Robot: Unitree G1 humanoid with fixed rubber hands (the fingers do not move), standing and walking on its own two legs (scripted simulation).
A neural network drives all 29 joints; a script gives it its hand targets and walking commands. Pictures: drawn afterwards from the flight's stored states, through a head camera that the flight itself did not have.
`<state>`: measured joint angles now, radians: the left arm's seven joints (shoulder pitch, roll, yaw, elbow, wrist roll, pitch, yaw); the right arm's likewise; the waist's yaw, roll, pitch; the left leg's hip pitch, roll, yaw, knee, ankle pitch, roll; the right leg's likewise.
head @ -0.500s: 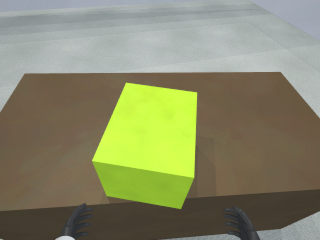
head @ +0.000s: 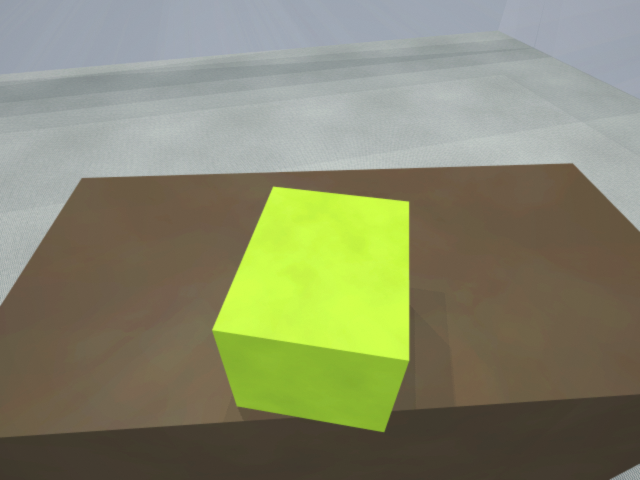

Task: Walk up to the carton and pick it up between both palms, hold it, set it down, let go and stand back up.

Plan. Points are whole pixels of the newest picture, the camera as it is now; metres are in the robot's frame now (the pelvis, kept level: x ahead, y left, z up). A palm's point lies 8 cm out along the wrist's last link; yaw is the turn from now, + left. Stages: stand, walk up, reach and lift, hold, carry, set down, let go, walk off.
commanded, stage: stand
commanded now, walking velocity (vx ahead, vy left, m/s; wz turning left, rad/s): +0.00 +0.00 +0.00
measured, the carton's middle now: (325, 301) +0.40 +0.00 -0.03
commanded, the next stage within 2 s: none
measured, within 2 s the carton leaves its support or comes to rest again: neither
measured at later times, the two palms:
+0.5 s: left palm out of the picture -0.03 +0.27 -0.13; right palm out of the picture -0.01 -0.23 -0.12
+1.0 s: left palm out of the picture -0.07 +0.25 -0.13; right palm out of the picture -0.04 -0.23 -0.14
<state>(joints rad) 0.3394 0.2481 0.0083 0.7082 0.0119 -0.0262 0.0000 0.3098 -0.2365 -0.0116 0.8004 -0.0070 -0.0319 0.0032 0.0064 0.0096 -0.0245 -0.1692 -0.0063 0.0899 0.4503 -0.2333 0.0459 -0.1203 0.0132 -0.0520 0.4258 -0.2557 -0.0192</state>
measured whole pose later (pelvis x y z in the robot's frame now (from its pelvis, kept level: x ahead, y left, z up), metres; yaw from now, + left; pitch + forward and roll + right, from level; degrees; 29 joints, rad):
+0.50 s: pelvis -0.04 +0.02 +0.00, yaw +0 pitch -3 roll +0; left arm 0.44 0.24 -0.02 0.86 0.01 -0.02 0.01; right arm 0.37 -0.24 0.01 0.88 0.00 -0.02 -0.01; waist 0.01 0.00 -0.03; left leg -0.21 -0.04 0.11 0.41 -0.16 0.07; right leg -0.19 -0.02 -0.03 0.44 -0.20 0.01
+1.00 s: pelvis -0.04 +0.01 +0.00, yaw +0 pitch -2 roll +0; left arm 0.46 0.20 -0.01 0.95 0.01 -0.02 0.03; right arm 0.39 -0.21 0.00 0.96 -0.01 0.00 -0.02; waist 0.00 0.00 -0.02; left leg -0.24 -0.03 0.10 0.42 -0.16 0.06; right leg -0.23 -0.01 -0.04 0.47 -0.22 0.00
